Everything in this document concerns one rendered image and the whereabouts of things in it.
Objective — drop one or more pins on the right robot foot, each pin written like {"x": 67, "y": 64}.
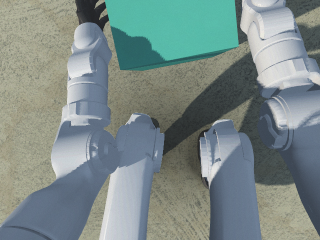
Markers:
{"x": 201, "y": 135}

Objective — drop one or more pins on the right robot upper arm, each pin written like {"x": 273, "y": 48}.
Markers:
{"x": 290, "y": 123}

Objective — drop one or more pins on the robot left forearm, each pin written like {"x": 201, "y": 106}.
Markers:
{"x": 87, "y": 82}

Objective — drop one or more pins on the robot right forearm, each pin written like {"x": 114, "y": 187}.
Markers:
{"x": 277, "y": 49}

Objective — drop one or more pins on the carton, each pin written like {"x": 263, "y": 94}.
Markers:
{"x": 150, "y": 34}

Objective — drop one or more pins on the left robot hand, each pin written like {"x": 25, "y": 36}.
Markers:
{"x": 87, "y": 13}

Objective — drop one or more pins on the left robot upper arm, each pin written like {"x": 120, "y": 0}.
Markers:
{"x": 82, "y": 161}

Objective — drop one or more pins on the left robot thigh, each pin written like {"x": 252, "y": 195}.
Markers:
{"x": 128, "y": 197}

